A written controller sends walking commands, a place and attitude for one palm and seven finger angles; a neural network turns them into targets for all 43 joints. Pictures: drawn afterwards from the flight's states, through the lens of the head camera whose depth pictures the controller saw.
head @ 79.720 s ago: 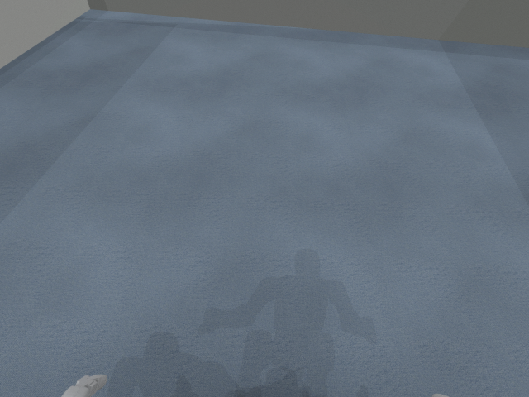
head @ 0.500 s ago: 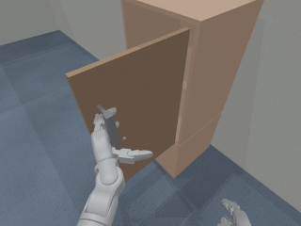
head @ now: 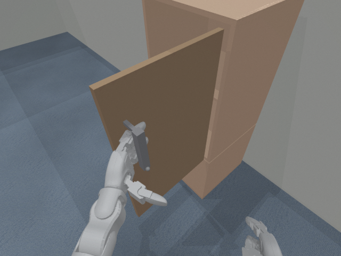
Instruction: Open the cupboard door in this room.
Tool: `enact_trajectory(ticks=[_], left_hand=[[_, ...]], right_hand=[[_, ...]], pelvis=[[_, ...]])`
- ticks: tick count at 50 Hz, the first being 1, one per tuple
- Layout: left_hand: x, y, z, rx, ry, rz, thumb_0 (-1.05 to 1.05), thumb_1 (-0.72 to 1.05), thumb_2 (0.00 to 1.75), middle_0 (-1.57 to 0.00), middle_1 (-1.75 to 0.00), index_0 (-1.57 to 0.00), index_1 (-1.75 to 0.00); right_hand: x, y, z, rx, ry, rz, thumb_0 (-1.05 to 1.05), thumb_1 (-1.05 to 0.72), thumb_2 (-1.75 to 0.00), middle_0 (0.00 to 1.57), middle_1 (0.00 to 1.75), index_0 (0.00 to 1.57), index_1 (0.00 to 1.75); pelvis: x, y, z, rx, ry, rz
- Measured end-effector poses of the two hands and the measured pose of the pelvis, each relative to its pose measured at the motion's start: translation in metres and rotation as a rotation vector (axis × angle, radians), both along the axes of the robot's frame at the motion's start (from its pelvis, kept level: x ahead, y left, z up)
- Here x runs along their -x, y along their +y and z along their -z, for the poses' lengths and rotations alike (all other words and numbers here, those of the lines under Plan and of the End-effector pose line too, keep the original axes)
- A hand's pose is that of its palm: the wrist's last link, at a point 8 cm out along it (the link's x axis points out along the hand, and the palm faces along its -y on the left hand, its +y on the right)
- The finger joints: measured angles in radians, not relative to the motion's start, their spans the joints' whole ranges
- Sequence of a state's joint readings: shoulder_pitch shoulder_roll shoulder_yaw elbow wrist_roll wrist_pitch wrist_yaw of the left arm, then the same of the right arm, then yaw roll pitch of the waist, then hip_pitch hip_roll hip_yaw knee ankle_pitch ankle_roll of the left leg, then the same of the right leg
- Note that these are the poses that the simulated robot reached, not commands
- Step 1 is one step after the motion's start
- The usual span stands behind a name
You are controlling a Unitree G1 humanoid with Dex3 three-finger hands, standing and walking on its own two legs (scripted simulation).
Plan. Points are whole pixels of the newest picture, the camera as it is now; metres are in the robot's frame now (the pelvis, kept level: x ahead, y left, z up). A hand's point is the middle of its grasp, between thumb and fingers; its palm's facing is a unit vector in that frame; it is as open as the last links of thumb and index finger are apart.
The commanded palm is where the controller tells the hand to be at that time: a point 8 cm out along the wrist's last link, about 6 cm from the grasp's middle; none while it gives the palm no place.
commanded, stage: slide the hand sideways off the handle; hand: left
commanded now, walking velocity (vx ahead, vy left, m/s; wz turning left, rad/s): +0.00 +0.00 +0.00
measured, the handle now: (136, 145) +0.34 +0.11 +0.10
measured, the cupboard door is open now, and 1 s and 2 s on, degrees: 92 92 92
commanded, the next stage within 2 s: draw the hand back to the body in 0.86 s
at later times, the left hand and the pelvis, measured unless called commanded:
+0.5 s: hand (129, 188) +0.24 +0.11 +0.09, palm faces +0.00 -1.00 -0.02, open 16.2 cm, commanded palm +0.20 +0.17 +0.09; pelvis +0.01 -0.02 +0.00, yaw +0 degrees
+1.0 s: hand (109, 204) +0.20 +0.14 +0.09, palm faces +0.00 -1.00 -0.03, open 16.3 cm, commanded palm +0.18 +0.20 +0.10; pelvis +0.01 -0.02 -0.01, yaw +1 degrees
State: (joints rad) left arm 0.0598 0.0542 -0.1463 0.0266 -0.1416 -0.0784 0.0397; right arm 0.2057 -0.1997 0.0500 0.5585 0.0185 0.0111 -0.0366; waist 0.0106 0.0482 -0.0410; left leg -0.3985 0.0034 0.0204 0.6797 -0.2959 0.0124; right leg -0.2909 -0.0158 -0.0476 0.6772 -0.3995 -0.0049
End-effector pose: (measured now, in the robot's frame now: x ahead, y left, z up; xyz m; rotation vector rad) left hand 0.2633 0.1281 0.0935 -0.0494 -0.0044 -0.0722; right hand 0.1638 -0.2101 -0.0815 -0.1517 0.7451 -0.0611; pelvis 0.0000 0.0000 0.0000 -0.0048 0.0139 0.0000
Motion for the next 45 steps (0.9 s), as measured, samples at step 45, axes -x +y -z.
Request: enact_trajectory(ticks=[45], left_hand=[[0.083,0.066,0.004,-0.093,0.002,-0.104,-0.01,-0.5,0.3,-0.15,-0.31,-0.15,-0.31]], right_hand=[[-0.017,-0.044,-0.003,0.048,-0.123,0.003,0.01,-0.9,-0.9,0.2,0.3,0.2,0.3]], pelvis=[[-0.009,-0.028,0.01,0.001,0.037,-0.021]])
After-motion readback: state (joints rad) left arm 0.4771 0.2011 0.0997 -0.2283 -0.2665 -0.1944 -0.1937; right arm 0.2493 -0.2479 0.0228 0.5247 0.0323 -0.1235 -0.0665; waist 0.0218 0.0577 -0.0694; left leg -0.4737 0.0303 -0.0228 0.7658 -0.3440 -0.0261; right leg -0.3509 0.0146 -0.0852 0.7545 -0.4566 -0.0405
